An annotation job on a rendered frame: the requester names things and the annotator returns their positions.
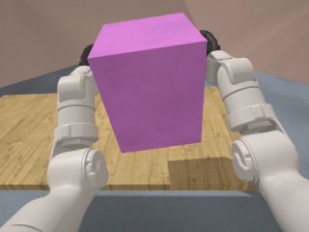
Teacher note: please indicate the carton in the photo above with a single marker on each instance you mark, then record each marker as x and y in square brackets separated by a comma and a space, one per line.
[150, 73]

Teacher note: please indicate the robot right upper arm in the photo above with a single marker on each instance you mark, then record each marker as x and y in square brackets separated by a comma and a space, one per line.
[268, 161]

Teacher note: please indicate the robot left hand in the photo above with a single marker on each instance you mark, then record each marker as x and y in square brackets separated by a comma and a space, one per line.
[84, 56]

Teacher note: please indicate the left robot forearm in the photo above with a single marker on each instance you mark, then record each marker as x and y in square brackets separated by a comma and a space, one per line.
[76, 108]

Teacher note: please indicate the right robot forearm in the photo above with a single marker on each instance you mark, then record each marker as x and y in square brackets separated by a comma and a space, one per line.
[241, 93]

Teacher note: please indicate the table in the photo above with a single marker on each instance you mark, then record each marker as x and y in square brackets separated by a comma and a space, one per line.
[27, 124]

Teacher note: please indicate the robot right hand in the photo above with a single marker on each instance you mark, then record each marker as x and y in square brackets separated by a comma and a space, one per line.
[212, 44]

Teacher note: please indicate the robot left upper arm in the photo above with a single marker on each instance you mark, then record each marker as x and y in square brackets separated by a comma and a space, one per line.
[74, 178]

